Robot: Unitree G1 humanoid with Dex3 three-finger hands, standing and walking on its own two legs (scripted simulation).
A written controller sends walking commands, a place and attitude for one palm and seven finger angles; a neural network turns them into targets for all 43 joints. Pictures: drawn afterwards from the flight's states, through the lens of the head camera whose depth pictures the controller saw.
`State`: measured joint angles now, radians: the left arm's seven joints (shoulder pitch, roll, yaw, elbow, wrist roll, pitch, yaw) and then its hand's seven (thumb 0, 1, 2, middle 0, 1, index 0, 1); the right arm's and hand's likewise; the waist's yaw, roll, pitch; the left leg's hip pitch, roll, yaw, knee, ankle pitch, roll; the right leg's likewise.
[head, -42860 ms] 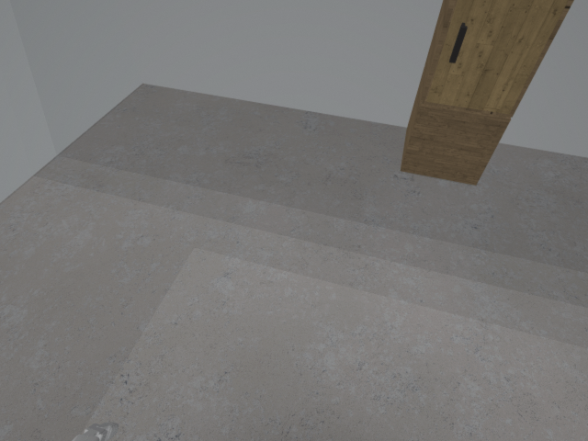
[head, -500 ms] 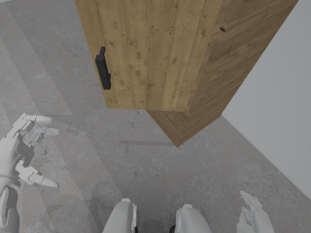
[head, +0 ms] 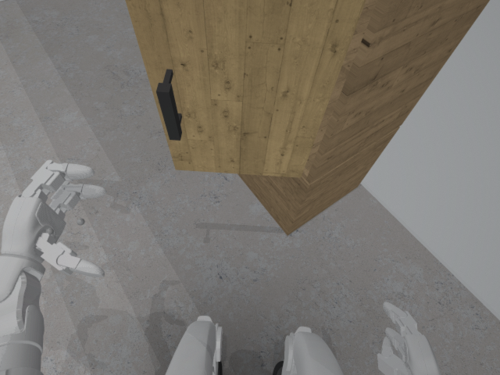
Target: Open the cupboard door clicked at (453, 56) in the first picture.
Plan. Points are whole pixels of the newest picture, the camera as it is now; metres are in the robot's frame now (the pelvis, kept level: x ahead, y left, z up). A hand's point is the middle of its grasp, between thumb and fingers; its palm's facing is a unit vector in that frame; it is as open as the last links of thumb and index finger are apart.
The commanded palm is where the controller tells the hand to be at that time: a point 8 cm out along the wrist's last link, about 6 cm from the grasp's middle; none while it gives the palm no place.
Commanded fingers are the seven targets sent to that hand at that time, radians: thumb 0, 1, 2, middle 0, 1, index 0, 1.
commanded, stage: move the hooked fingers beside the handle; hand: left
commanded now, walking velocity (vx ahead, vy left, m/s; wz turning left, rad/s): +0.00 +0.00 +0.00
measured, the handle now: (172, 106) +0.57 +0.19 +0.03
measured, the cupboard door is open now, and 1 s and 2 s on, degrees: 52 52 52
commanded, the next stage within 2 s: none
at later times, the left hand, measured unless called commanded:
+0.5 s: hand (104, 177) +0.39 +0.26 +0.04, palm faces +0.00 -1.00 -0.02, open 14.0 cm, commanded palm +0.38 +0.30 +0.04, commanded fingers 0.00 -0.50 0.30 -0.30 -1.20 -0.30 -1.20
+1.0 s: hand (125, 145) +0.46 +0.24 +0.04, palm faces +0.01 -1.00 -0.03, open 14.0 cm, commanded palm +0.45 +0.29 +0.04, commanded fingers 0.00 -0.50 0.30 -0.30 -1.20 -0.30 -1.20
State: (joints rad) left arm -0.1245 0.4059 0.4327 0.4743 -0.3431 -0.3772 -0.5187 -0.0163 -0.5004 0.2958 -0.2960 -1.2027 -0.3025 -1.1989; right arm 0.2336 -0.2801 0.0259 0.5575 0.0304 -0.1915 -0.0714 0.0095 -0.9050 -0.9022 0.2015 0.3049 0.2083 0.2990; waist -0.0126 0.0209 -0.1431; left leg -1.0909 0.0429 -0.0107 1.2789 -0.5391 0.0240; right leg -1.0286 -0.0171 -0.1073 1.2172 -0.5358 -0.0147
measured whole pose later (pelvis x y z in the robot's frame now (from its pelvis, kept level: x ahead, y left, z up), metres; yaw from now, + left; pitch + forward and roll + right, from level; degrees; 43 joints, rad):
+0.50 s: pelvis +0.00 +0.00 +0.00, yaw -1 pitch +22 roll -3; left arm -0.41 0.46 0.46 0.76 -0.26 -0.40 -0.47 -0.02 -0.50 0.30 -0.30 -1.20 -0.30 -1.20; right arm 0.29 -0.28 0.02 0.60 0.02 -0.11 -0.05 0.01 -0.91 -0.90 0.20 0.30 0.21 0.30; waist -0.06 0.02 -0.14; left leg -1.13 0.05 0.01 1.27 -0.53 0.03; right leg -1.07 -0.01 -0.08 1.21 -0.52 -0.01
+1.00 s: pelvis +0.00 +0.00 -0.01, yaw -2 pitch +24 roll -4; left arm -0.69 0.53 0.49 1.01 -0.17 -0.44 -0.42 -0.02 -0.50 0.30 -0.30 -1.20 -0.30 -1.20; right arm 0.31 -0.28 0.03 0.62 0.01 -0.02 -0.03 0.01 -0.91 -0.90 0.20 0.30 0.21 0.30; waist -0.11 0.02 -0.14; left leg -1.20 0.06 0.01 1.30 -0.54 0.03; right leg -1.15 0.00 -0.08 1.24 -0.52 -0.01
